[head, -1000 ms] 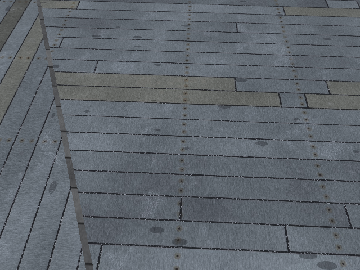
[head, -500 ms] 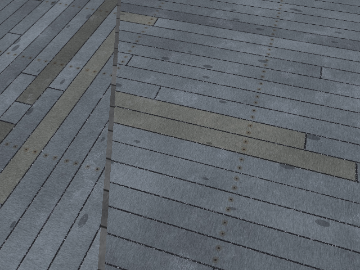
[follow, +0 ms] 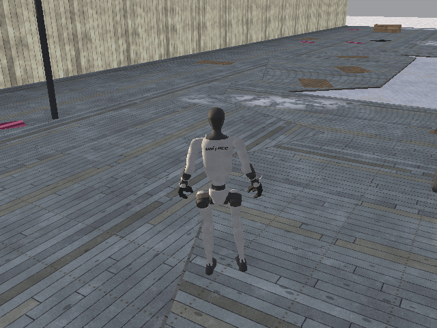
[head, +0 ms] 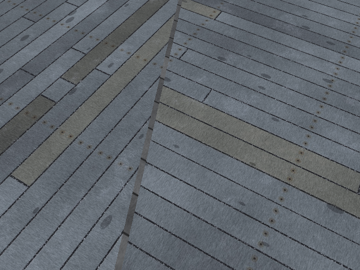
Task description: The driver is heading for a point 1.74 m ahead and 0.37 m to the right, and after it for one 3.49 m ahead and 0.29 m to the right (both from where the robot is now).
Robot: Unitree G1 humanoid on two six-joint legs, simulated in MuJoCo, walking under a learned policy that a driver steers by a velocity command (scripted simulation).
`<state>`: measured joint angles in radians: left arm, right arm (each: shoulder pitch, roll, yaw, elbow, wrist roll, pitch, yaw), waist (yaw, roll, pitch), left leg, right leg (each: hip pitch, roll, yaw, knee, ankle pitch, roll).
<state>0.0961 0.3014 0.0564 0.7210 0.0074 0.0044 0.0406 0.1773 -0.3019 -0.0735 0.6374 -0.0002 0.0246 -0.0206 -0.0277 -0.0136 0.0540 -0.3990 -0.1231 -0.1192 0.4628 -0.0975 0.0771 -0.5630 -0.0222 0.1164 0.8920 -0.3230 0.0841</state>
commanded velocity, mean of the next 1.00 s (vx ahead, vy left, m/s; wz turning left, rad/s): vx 0.02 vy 0.00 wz -0.31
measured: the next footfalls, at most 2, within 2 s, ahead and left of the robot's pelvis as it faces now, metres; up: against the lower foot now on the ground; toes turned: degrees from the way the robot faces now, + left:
right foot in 0.12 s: +0.09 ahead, -0.17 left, +0.00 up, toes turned +2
right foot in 0.72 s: +0.04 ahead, -0.20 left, +0.00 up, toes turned -19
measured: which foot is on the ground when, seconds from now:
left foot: down 0.00-0.70, up 0.72-1.00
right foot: up 0.00-0.10, down 0.12-0.44, up 0.46-0.70, down 0.72-1.00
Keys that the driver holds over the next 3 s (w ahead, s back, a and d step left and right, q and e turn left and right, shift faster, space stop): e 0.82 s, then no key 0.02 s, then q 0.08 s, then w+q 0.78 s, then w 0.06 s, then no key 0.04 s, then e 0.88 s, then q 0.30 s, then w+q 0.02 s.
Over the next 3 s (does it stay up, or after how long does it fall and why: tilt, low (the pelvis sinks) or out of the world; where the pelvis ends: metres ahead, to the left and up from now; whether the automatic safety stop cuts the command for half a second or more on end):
stays up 0.52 -0.16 0.00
